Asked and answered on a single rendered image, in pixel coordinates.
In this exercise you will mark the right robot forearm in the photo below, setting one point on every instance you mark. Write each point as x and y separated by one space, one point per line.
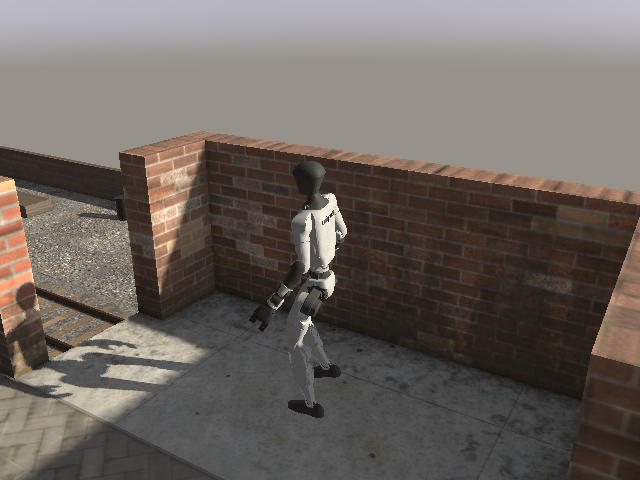
338 243

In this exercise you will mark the robot head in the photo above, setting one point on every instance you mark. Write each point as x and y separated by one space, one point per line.
308 176

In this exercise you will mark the left robot forearm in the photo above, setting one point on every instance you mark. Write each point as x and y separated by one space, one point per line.
293 278

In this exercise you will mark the right robot upper arm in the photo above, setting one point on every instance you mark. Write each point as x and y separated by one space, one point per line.
340 227

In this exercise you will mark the robot left hand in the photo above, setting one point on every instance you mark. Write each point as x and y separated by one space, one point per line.
265 314

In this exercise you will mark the robot torso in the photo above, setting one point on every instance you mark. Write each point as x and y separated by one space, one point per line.
322 250

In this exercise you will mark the left robot upper arm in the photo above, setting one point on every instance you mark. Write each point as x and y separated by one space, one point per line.
301 226

